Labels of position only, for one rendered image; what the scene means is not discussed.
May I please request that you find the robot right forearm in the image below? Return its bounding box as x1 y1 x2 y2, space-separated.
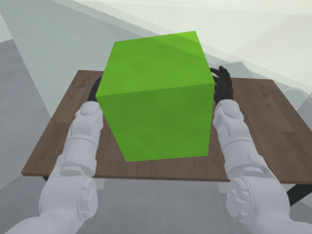
213 99 291 212

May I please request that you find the table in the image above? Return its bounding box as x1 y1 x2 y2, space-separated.
20 70 312 206

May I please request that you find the robot right hand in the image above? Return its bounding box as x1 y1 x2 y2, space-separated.
210 66 234 106

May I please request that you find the left robot upper arm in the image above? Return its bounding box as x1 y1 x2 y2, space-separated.
5 175 98 234

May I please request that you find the carton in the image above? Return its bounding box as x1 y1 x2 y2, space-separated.
96 30 215 162

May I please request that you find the right robot upper arm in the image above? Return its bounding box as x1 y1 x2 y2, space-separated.
225 175 312 234

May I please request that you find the robot left hand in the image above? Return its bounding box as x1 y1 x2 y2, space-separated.
87 76 102 102

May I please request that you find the robot left forearm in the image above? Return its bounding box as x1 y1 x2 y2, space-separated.
38 100 103 214

